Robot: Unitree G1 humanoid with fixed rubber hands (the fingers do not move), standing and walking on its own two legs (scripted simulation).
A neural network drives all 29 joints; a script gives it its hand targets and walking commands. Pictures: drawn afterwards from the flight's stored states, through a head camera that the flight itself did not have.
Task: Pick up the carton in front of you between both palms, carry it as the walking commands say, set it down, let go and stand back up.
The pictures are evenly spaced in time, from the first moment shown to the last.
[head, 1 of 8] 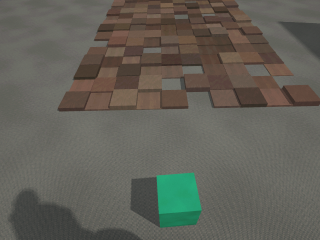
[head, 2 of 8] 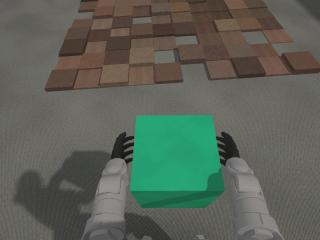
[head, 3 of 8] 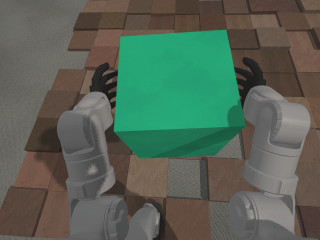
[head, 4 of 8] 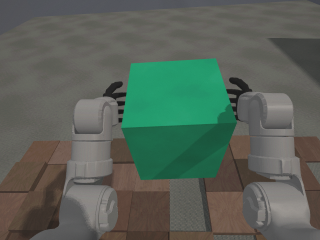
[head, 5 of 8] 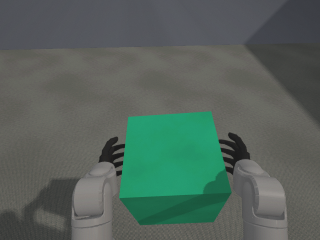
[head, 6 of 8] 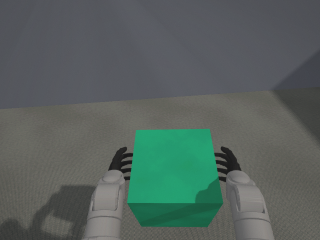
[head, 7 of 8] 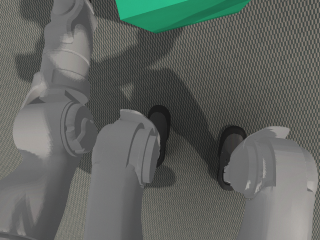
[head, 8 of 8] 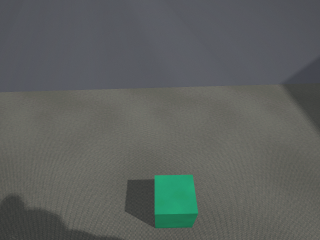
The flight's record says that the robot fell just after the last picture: no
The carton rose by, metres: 0.80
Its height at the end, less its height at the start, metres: +0.00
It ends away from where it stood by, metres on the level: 8.24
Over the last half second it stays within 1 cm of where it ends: yes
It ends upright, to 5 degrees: yes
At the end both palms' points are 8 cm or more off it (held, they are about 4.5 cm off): yes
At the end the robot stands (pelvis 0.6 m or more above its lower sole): yes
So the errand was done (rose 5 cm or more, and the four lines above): yes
